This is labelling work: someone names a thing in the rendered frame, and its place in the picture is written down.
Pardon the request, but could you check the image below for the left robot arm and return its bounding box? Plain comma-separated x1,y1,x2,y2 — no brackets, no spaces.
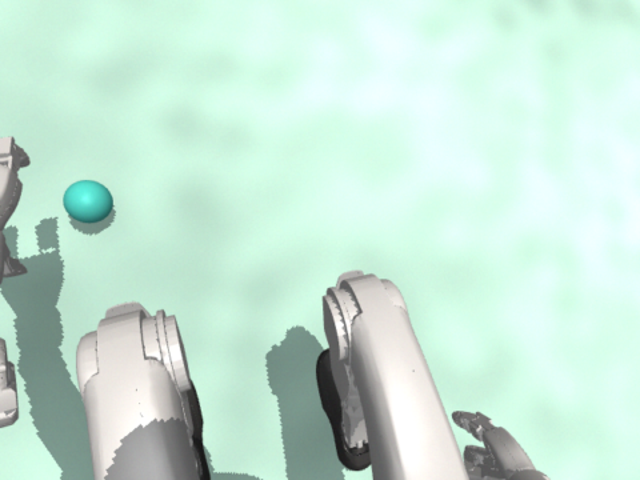
0,231,19,428

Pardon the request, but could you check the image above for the right robot foot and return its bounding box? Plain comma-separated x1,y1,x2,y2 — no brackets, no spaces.
316,348,371,471

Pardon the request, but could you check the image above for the left robot hand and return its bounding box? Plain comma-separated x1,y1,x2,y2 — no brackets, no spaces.
0,136,30,278

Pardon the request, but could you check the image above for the right robot hand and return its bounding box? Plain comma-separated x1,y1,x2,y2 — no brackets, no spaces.
452,411,536,480

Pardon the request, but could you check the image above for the ball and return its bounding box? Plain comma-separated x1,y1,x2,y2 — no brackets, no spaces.
63,180,113,223

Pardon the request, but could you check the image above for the left robot foot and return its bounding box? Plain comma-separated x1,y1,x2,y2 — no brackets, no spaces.
186,379,211,480

